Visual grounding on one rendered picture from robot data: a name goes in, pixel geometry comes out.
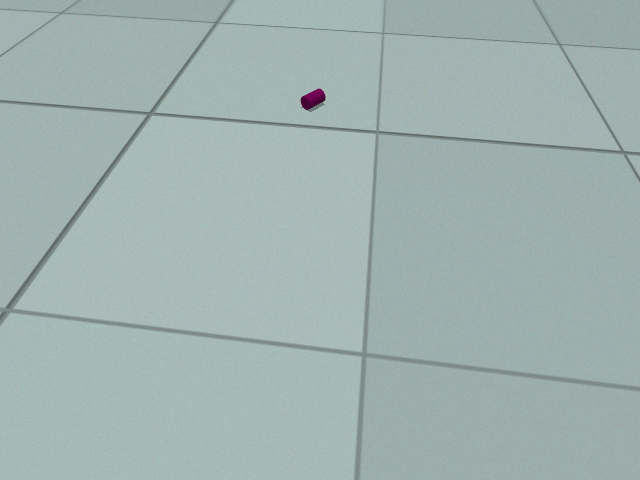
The can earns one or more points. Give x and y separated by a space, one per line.
312 99

